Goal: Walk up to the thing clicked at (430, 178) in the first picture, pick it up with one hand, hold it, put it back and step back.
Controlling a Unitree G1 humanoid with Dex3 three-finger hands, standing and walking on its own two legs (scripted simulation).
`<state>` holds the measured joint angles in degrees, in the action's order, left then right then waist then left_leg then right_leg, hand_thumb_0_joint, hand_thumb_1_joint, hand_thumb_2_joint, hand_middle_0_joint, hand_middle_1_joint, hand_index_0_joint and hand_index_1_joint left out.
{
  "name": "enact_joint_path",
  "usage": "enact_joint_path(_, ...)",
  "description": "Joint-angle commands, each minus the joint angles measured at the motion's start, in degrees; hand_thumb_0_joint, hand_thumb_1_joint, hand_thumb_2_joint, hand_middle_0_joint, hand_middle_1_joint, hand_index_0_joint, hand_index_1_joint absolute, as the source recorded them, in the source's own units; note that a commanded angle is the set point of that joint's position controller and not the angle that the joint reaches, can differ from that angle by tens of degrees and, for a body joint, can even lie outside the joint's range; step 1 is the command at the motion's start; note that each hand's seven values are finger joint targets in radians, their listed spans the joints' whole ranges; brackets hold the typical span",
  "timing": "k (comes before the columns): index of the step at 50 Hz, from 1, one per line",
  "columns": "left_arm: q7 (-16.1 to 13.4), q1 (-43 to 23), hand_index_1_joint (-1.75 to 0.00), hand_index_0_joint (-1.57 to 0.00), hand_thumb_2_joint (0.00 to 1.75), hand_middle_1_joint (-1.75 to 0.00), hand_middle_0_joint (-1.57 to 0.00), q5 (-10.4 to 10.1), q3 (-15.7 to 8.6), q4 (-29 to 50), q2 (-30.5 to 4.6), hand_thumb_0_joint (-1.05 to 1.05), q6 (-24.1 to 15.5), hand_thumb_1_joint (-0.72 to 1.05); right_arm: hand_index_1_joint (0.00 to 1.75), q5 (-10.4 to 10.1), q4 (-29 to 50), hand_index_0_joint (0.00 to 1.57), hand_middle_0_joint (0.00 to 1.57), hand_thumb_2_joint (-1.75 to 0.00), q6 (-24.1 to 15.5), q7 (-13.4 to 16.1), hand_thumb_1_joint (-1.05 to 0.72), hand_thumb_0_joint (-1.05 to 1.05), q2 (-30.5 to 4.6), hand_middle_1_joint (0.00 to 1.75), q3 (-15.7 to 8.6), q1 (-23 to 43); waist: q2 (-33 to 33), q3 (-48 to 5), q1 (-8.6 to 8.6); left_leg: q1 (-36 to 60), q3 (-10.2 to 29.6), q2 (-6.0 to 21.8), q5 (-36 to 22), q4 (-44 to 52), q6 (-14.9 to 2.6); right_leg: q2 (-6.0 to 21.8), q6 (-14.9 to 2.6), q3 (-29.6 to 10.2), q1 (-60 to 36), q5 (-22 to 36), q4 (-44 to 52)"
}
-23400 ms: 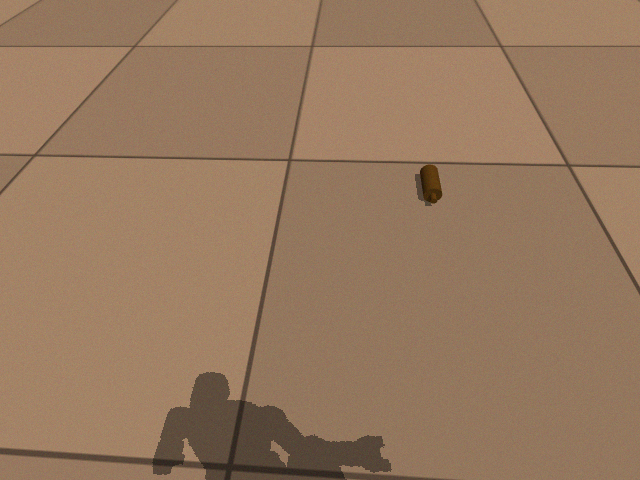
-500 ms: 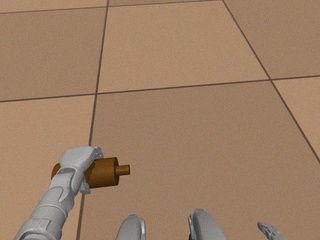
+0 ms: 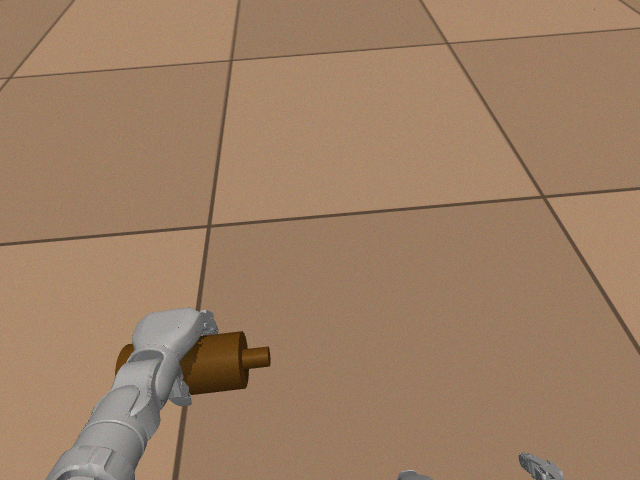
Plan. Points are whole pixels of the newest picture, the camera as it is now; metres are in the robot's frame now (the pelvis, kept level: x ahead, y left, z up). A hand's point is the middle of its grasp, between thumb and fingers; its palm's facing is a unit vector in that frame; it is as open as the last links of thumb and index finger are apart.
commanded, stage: hold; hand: left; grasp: from above
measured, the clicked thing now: (199, 364) +0.32 +0.20 -0.10
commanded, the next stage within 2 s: crouch in 1.90 s
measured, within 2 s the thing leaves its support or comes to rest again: neither
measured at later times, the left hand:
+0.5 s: hand (174, 348) +0.32 +0.22 -0.03, palm faces -0.47 -0.04 -0.88, open 10.8 cm
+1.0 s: hand (175, 346) +0.31 +0.21 -0.01, palm faces -0.46 -0.04 -0.88, open 10.7 cm
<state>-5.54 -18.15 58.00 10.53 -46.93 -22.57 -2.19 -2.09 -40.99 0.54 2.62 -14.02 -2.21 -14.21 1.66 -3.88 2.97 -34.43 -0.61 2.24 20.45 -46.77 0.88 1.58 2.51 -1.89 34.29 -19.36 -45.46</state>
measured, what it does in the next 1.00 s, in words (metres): stands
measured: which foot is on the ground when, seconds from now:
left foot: down 0.00-1.00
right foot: down 0.00-1.00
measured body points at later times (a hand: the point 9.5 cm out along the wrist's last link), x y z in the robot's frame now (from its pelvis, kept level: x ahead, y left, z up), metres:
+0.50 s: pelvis +0.01 +0.00 +0.02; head +0.04 -0.01 +0.47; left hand +0.34 +0.22 +0.02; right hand +0.14 -0.27 -0.10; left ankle +0.03 +0.13 -0.70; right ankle +0.04 -0.15 -0.70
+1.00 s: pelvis +0.02 -0.01 +0.03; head +0.03 -0.03 +0.48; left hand +0.33 +0.21 +0.04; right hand +0.15 -0.26 -0.09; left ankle +0.03 +0.13 -0.70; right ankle +0.04 -0.15 -0.70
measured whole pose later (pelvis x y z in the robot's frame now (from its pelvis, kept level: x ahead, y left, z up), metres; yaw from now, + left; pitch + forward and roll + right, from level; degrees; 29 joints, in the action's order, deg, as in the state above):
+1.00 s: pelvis +0.02 -0.01 +0.03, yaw -1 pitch +2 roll +1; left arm 2.4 -13.4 57.4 11.7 -35.9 -23.0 -2.1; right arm -3.5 -38.9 3.3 3.7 -14.4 -2.1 -11.0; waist 2.4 -1.2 0.3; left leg -18.9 -2.0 2.0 15.5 -32.2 1.2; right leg 1.9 2.1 -2.7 20.2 -15.3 -33.1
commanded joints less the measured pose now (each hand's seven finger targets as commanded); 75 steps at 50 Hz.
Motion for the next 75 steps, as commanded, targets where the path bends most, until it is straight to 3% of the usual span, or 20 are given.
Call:
enact_joint_path(1,-2.1,-19.2,-0.64,-1.18,0.94,-0.60,-1.23,-0.1,-5.0,12.1,-12.0,0.00,-0.2,0.83,0.30,0.1,6.2,0.20,0.20,-0.90,-1.8,0.3,-0.90,0.00,-8.6,0.30,-3.2,1.0,0.9,-16.7,-0.39,13.5,0.0,-2.8,-10.3,8.5,-0.64,-3.1,-2.54,1.9,-7.2,8.7,9.0)
enact_joint_path(4,-1.5,-19.1,-0.61,-1.18,0.88,-0.57,-1.21,0.7,-5.1,12.8,-13.1,0.00,-0.1,0.82,0.30,0.0,6.0,0.20,0.20,-0.90,-1.6,0.3,-0.90,0.00,-8.7,0.30,-3.3,1.2,1.4,-16.4,-0.90,14.8,-0.1,-2.8,-11.5,9.8,-0.53,-3.2,-2.68,2.1,-9.0,9.5,9.9)
enact_joint_path(6,-0.5,-19.6,-0.63,-1.18,0.90,-0.59,-1.21,0.5,-4.6,13.7,-12.4,0.00,-0.3,0.82,0.30,-0.1,6.2,0.20,0.20,-0.90,-1.4,0.4,-0.90,0.00,-8.7,0.30,-3.3,1.5,0.9,-16.8,-0.41,15.9,-0.2,-2.8,-13.0,10.1,-0.64,-3.2,-2.63,1.8,-9.2,11.1,10.3)
enact_joint_path(12,0.8,-18.0,-0.62,-1.17,0.90,-0.58,-1.20,0.2,-4.3,14.8,-11.8,0.00,-0.2,0.81,0.30,-0.2,6.8,0.20,0.20,-0.90,-1.1,0.4,-0.90,0.00,-8.6,0.30,-3.2,2.2,1.1,-15.2,-1.16,17.6,-0.4,-2.7,-14.5,11.9,-0.48,-3.4,-2.78,2.1,-11.1,11.9,11.7)
enact_joint_path(18,2.1,-17.7,-0.60,-1.15,0.90,-0.55,-1.20,-0.2,-5.0,16.6,-12.9,0.00,-0.3,0.78,0.30,-0.3,7.6,0.20,0.20,-0.90,-0.8,0.4,-0.90,0.00,-8.8,0.30,-3.3,3.3,1.2,-15.0,-1.54,18.8,-0.7,-2.8,-15.7,13.0,-0.61,-3.4,-2.68,2.1,-12.9,12.9,12.7)
enact_joint_path(23,2.9,-16.7,-0.59,-1.17,0.88,-0.55,-1.21,-0.4,-5.3,18.3,-13.2,0.00,-0.3,0.81,0.30,-0.6,8.5,0.20,0.20,-0.90,-0.6,0.6,-0.90,0.00,-8.6,0.30,-3.0,4.5,0.2,-14.2,-2.05,19.0,-1.1,-3.1,-14.6,14.2,-0.94,-3.3,-2.48,1.6,-14.2,12.2,14.0)
enact_joint_path(24,3.1,-16.2,-0.59,-1.17,0.89,-0.53,-1.22,-0.3,-4.4,18.0,-12.2,0.00,-0.1,0.81,0.30,-0.6,8.7,0.20,0.20,-0.90,-0.6,0.6,-0.90,0.00,-8.4,0.30,-2.9,4.5,-0.6,-13.2,-1.69,18.7,-1.0,-3.1,-14.3,14.4,-1.02,-3.2,-2.44,1.6,-14.3,11.9,14.2)
enact_joint_path(27,3.3,-15.5,-0.59,-1.18,0.90,-0.54,-1.23,-0.4,-5.7,18.5,-13.3,0.00,0.0,0.81,0.30,-0.7,8.6,0.20,0.20,-0.90,-0.5,0.6,-0.90,0.00,-8.6,0.30,-3.0,4.5,0.3,-13.7,-2.16,19.9,-0.9,-2.8,-14.5,15.2,-0.79,-3.4,-2.66,1.9,-14.8,11.6,14.4)
enact_joint_path(36,4.3,-15.7,-0.59,-1.20,0.89,-0.54,-1.24,-0.8,-4.8,20.5,-12.4,0.00,0.2,0.84,0.30,-0.9,9.3,0.20,0.20,-0.90,-0.2,0.9,-0.90,0.00,-8.3,0.30,-2.6,5.6,-0.2,-12.6,-2.30,21.2,-1.0,-2.8,-14.8,16.9,-1.02,-3.4,-2.54,1.6,-16.2,11.9,16.0)
enact_joint_path(39,4.7,-15.4,-0.58,-1.20,0.88,-0.54,-1.24,-1.0,-5.7,21.7,-13.3,0.00,0.0,0.84,0.30,-1.0,9.5,0.20,0.20,-0.90,-0.1,1.1,-0.90,0.00,-8.1,0.30,-2.6,6.2,-0.3,-13.4,-3.14,21.5,-1.4,-3.0,-15.9,17.1,-1.17,-3.3,-2.47,1.5,-17.6,13.0,16.3)
enact_joint_path(49,5.9,-15.1,-0.59,-1.20,0.90,-0.54,-1.25,-0.6,-5.4,23.8,-13.1,0.00,0.1,0.84,0.30,-1.2,9.6,0.20,0.20,-0.90,0.5,1.4,-0.90,0.00,-7.8,0.30,-2.4,6.9,-0.2,-13.7,-3.09,24.0,-1.8,-3.1,-18.3,18.4,-1.38,-3.1,-2.46,1.6,-19.1,15.4,17.4)
enact_joint_path(58,7.1,-13.5,-0.60,-1.20,0.94,-0.53,-1.27,-1.1,-5.4,23.6,-13.2,0.00,0.2,0.83,0.30,-1.3,10.8,0.20,0.20,-0.90,0.9,1.5,-0.90,0.00,-7.7,0.30,-2.0,8.6,-0.9,-11.1,-3.46,24.2,-1.7,-3.2,-15.8,20.1,-1.64,-2.9,-2.44,1.5,-19.9,12.8,19.4)
enact_joint_path(60,7.1,-15.0,-0.62,-1.19,0.94,-0.56,-1.24,-1.3,-6.3,24.9,-14.1,0.00,0.0,0.81,0.30,-1.3,10.8,0.20,0.20,-0.90,1.0,1.5,-0.90,0.00,-7.9,0.30,-2.0,8.6,0.1,-11.5,-3.50,24.7,-1.8,-3.2,-15.8,20.3,-1.47,-2.9,-2.51,1.4,-20.0,12.6,19.5)
enact_joint_path(65,7.5,-16.8,-0.61,-1.19,0.92,-0.56,-1.24,-1.7,-5.3,26.1,-13.6,0.00,-0.4,0.83,0.30,-1.4,11.0,0.20,0.20,-0.90,0.9,1.7,-0.90,0.00,-7.7,0.30,-1.8,8.9,1.0,-11.0,-3.16,25.4,-1.6,-2.9,-14.8,21.2,-1.40,-3.1,-2.69,1.6,-19.6,11.8,20.2)
enact_joint_path(66,7.6,-14.5,-0.62,-1.18,0.91,-0.57,-1.22,-1.8,-5.4,24.2,-13.0,0.00,-0.3,0.81,0.30,-1.3,11.0,0.20,0.20,-0.90,1.0,1.7,-0.90,0.00,-7.9,0.30,-1.8,8.7,-0.5,-10.2,-2.93,25.1,-1.4,-2.8,-14.6,21.4,-1.51,-3.1,-2.55,1.6,-19.6,11.7,20.3)
enact_joint_path(67,7.7,-14.3,-0.61,-1.17,0.90,-0.57,-1.21,-1.9,-5.3,25.6,-13.0,0.00,-0.4,0.81,0.30,-1.5,11.3,0.20,0.20,-0.90,1.0,1.8,-0.90,0.00,-7.5,0.30,-1.8,9.3,-0.1,-10.4,-3.87,25.2,-1.7,-3.0,-14.6,21.6,-1.50,-3.0,-2.62,1.7,-20.0,11.4,20.6)
enact_joint_path(69,8.0,-11.7,-0.61,-1.16,0.92,-0.56,-1.21,-2.3,-4.9,24.4,-12.3,0.00,-0.5,0.79,0.30,-1.4,11.3,0.20,0.20,-0.90,1.0,1.7,-0.90,0.00,-7.7,0.30,-1.7,9.4,-1.2,-9.6,-3.28,25.3,-1.6,-2.9,-14.4,21.6,-1.58,-2.9,-2.52,1.6,-19.8,11.2,20.7)
enact_joint_path(70,8.0,-12.8,-0.61,-1.17,0.92,-0.56,-1.22,-2.1,-4.5,25.5,-12.3,0.00,-0.6,0.79,0.30,-1.3,11.6,0.20,0.20,-0.90,1.0,1.7,-0.90,0.00,-7.7,0.30,-1.7,9.6,-0.5,-9.6,-3.31,25.4,-1.5,-2.9,-14.6,21.8,-1.45,-2.9,-2.65,1.6,-19.9,11.4,20.7)
enact_joint_path(73,7.4,-13.8,-0.63,-1.15,0.94,-0.57,-1.21,-1.5,-6.7,25.5,-14.5,0.00,-0.8,0.77,0.30,-1.2,11.3,0.20,0.20,-0.90,1.3,1.8,-0.90,0.00,-7.6,0.30,-1.6,9.7,-0.5,-10.2,-3.65,25.7,-1.6,-3.2,-14.6,21.7,-1.54,-2.8,-2.57,1.5,-20.3,11.3,21.0)
enact_joint_path(75,7.2,-15.4,-0.63,-1.16,0.92,-0.58,-1.21,-1.4,-5.4,25.7,-13.2,0.00,-0.9,0.79,0.30,-1.2,10.9,0.20,0.20,-0.90,1.2,1.8,-0.90,0.00,-7.4,0.30,-1.5,9.3,-0.8,-11.0,-2.89,26.3,-1.6,-3.1,-15.2,21.5,-1.58,-2.9,-2.48,1.5,-20.2,12.2,20.6)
